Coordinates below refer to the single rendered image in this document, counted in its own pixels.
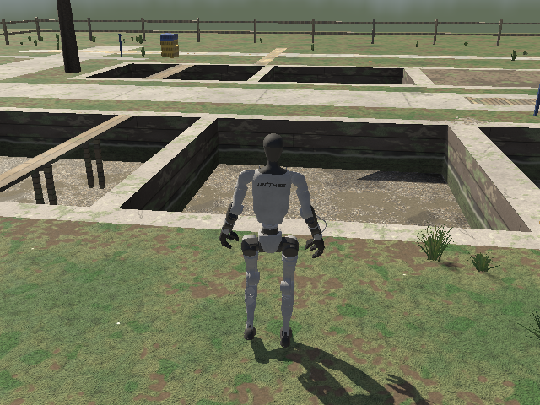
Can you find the robot left hand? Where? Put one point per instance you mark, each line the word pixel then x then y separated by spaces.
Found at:
pixel 230 236

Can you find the right robot upper arm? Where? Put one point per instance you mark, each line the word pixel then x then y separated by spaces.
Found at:
pixel 303 194

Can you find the robot right hand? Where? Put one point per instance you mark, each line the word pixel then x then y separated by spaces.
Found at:
pixel 317 244

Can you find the robot head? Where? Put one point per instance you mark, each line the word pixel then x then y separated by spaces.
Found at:
pixel 273 145

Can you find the left robot forearm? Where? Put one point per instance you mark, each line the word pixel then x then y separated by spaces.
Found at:
pixel 229 221

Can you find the left robot upper arm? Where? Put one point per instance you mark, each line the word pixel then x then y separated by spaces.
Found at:
pixel 244 178

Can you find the robot left foot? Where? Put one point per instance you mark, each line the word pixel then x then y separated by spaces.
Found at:
pixel 250 333

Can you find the right robot forearm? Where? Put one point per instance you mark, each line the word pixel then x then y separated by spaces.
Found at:
pixel 314 226

